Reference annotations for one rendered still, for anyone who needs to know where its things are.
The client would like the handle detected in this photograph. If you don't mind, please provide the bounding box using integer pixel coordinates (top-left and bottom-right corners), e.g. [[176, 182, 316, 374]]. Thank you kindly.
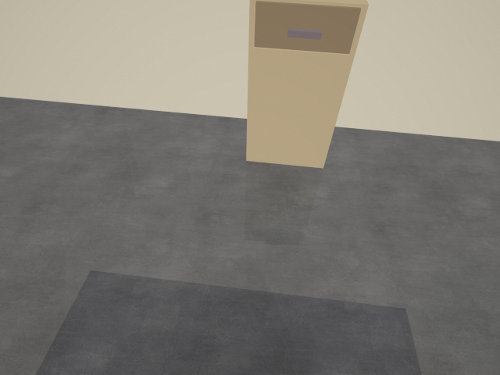
[[287, 27, 322, 40]]

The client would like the drawer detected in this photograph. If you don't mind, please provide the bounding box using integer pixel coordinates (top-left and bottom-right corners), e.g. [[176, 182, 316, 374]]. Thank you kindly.
[[254, 1, 361, 54]]

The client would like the cabinet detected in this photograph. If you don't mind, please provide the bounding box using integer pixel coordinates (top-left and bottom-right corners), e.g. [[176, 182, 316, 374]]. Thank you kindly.
[[246, 0, 369, 168]]

